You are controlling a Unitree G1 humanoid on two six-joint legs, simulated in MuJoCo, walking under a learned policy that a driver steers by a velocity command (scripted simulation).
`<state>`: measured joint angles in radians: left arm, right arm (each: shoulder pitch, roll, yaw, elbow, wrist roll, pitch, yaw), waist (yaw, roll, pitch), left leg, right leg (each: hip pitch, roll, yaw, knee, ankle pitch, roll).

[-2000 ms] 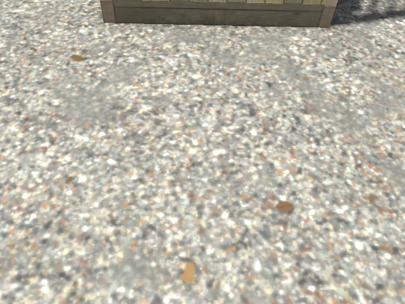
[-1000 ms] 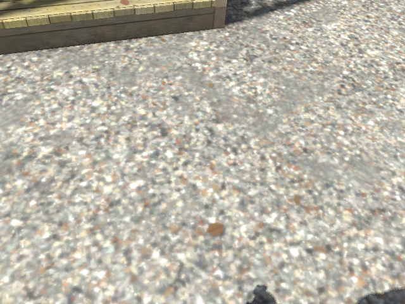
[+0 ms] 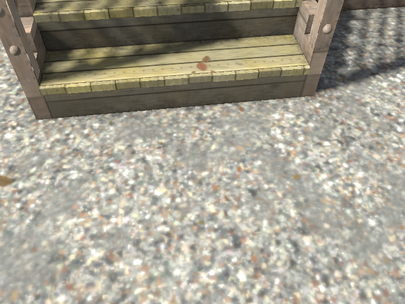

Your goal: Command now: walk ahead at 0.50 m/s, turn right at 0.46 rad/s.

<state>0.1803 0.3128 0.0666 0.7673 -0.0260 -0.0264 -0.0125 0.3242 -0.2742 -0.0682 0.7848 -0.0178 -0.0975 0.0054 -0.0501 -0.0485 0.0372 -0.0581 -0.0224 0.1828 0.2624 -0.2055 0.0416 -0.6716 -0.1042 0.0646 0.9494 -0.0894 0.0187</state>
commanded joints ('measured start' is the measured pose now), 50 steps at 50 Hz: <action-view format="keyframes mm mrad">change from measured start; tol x32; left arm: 1 -41 8 -8 -68 5 -10 -20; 50 -30 56 -13 -122 46 -69 16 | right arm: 1 -79 -149 -36 -66 5 -15 -14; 50 -64 -178 -39 -160 32 27 -7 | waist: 1 17 88 40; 14 168 -86 -392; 50 55 82 -46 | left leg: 1 -43 274 -67 -154 243 135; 11 84 269 73 423 869 37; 13 -612 7 -53 1067 -378 -81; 14 -705 16 -266 1146 -388 -60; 28 -577 128 -210 446 356 -55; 35 -628 58 -140 311 172 25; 38 -264 -46 -84 288 97 102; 41 488 344 -1013 76 -140 386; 50 -201 141 -464 -42 333 259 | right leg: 1 23 -19 -13 -150 136 -7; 11 449 172 -193 -376 -72 -175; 14 1071 -242 750 -661 -337 -433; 21 524 -108 124 -763 225 -287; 32 725 -120 -143 -800 270 -188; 37 841 -144 -197 -480 890 -138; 39 547 -69 -228 10 624 -76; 40 69 163 -148 375 -386 -6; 41 -62 170 53 488 -485 -21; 50 79 25 -13 -44 -120 58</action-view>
